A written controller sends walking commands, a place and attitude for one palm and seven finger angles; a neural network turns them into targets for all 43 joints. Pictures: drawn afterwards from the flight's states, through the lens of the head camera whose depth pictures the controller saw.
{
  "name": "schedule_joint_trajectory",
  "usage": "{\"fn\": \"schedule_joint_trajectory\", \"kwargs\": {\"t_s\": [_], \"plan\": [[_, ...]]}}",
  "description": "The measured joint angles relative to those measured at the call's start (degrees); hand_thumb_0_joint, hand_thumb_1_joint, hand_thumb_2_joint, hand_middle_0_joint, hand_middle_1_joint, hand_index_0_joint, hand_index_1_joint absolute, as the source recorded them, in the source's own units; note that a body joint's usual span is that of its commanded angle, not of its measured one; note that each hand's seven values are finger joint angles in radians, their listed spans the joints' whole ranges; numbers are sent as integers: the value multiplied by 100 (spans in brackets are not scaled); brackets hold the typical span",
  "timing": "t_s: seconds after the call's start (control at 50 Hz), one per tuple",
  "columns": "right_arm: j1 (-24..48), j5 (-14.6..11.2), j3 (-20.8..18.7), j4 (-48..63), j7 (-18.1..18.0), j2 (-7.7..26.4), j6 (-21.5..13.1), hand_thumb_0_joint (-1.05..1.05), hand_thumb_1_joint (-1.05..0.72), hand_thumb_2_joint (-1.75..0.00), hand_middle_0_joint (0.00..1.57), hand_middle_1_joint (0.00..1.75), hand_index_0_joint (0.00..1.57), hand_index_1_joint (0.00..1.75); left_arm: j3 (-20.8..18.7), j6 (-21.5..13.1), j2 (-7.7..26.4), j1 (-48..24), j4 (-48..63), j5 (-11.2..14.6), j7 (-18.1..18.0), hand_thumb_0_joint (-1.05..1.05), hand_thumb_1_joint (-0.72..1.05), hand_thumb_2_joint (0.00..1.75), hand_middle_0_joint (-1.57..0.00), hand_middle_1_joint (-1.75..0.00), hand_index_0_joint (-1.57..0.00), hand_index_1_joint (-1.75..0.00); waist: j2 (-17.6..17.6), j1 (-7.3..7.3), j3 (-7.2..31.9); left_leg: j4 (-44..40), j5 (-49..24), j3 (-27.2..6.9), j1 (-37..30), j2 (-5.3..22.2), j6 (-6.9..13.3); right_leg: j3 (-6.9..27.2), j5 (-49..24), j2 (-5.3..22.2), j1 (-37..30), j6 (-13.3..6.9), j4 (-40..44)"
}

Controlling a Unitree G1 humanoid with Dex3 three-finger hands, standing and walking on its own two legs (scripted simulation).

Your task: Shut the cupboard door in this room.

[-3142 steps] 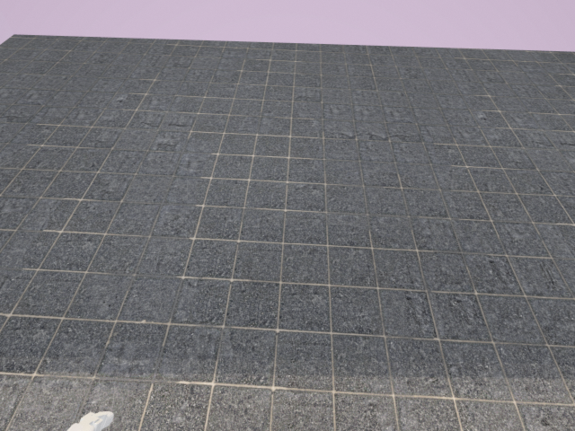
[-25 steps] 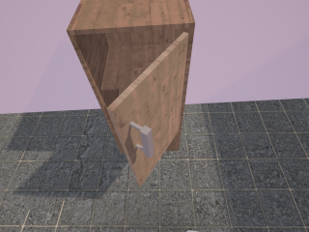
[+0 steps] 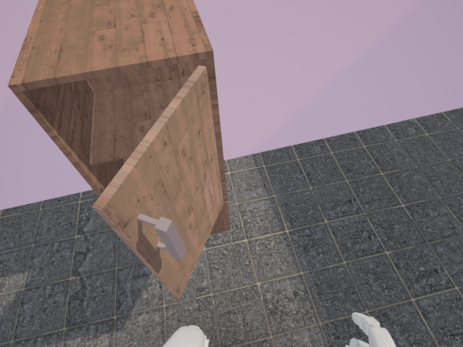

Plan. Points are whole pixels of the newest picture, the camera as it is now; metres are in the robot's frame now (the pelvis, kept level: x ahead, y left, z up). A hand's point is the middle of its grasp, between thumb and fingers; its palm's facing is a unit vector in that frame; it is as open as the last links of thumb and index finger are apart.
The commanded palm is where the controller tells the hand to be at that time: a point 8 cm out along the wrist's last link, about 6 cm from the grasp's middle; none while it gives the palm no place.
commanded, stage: walk to a spot facing it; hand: left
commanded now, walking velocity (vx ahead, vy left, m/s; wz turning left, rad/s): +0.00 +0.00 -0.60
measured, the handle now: (163, 237) +0.30 +0.18 -0.05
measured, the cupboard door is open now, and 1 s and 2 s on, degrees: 55 58 66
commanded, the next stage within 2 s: none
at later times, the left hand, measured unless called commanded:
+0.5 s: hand (156, 295) +0.22 +0.20 -0.17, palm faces -0.30 -0.90 -0.32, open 7.6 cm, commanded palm none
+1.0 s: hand (168, 313) +0.19 +0.17 -0.19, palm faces -0.49 -0.85 -0.17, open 7.3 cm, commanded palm none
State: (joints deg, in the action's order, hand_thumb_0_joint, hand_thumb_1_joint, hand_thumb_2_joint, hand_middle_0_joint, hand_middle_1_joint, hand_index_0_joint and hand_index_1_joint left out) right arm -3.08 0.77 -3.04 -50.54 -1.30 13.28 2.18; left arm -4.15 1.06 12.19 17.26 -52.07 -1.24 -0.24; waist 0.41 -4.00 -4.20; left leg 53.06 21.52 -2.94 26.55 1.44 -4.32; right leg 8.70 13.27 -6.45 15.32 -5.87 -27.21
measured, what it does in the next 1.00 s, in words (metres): steps on the spot, turning right: left foot, then right foot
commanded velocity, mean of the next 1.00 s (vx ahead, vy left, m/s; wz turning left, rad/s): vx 0.00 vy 0.00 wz -0.60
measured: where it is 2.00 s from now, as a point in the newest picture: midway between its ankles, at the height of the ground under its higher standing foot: outside the picture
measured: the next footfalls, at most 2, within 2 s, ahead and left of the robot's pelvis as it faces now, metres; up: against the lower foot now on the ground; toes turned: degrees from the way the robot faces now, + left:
left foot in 0.16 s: +0.05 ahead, +0.17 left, +0.00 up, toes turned -8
right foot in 0.50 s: +0.07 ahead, -0.12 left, +0.00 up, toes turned -26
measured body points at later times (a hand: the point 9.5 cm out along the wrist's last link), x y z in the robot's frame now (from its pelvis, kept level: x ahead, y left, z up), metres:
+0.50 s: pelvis +0.04 +0.01 -0.02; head +0.10 -0.02 +0.42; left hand +0.23 +0.25 -0.15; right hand +0.00 -0.25 -0.17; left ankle +0.02 +0.17 -0.74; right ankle +0.03 -0.11 -0.74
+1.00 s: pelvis +0.07 +0.02 -0.01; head +0.12 +0.01 +0.44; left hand +0.21 +0.22 -0.17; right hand +0.04 -0.25 -0.13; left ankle +0.13 +0.11 -0.74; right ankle +0.01 -0.09 -0.69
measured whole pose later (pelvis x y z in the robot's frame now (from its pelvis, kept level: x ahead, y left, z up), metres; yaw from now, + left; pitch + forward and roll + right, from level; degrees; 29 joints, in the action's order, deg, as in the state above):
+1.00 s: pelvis +0.07 +0.02 -0.01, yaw -35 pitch +1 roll -1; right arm -9.2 1.2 -0.9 -48.3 -1.1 9.8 -0.4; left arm -4.7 5.1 12.9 16.2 -54.7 -1.2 1.8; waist 2.4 -2.8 -4.4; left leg 31.4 16.9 4.9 15.0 3.7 0.1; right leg 1.0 26.3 -2.7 28.1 1.7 -56.5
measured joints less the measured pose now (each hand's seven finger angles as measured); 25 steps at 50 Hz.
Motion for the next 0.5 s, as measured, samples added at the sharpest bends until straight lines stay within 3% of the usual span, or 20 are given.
{"fn": "schedule_joint_trajectory", "kwargs": {"t_s": [0.12,0.16,0.22,0.26,0.3,0.4,0.46,0.5], "plan": [[11,-63,91,234,14,-120,-117,1,-91,-90,20,30,20,30,-36,85,199,-18,25,1,-20,1,90,90,-21,-30,-20,-30,124,-16,60,-1554,-110,57,-631,-237,114,375,141,-112,104,163,-230],[-121,-54,141,341,14,-108,-215,1,-91,-90,20,30,20,30,-48,114,265,15,73,41,-17,1,90,90,-21,-30,-20,-30,64,45,173,-2434,-498,-2,-1030,-150,284,419,324,-264,265,251,-554],[-275,1,176,342,11,-197,-234,1,-91,-90,20,30,20,30,-117,142,420,-172,63,33,26,1,91,90,-20,-30,-20,-29,229,45,78,-2302,-426,209,-1125,-131,358,-67,1445,-57,826,586,-2104],[-424,44,202,324,-2,-221,-215,1,-91,-90,20,30,20,30,-150,157,465,-271,80,25,78,1,91,90,-20,-30,-20,-29,212,69,30,-2377,-372,341,-1297,-21,342,-463,1552,157,1152,758,-3029],[-574,70,200,280,-18,-219,-207,1,-91,-89,20,30,20,30,-157,179,480,-372,135,30,135,1,91,90,-20,-30,-20,-29,148,107,-16,-2473,-360,461,-1452,102,328,-735,1507,395,1334,854,-3430],[-855,84,122,131,20,-127,-186,1,-90,-89,20,30,20,30,-116,218,433,-678,275,30,225,1,91,90,-20,-30,-20,-29,-36,238,-206,-2436,-174,862,-1716,416,231,-1121,1193,831,1244,896,-2602],[-1004,86,49,52,50,-27,-176,1,-90,-89,20,30,20,30,-111,270,402,-889,281,18,171,1,91,90,-20,-30,-18,-29,-139,375,-318,-2152,81,1103,-1752,605,112,-1284,990,858,947,811,-1755],[-1164,61,-9,18,71,58,-159,1,-90,-90,20,30,20,30,-138,234,477,-905,223,19,148,1,91,90,-20,-30,-15,-28,-191,433,-342,-1694,335,1220,-1646,733,17,-1395,360,820,564,687,-934]]}}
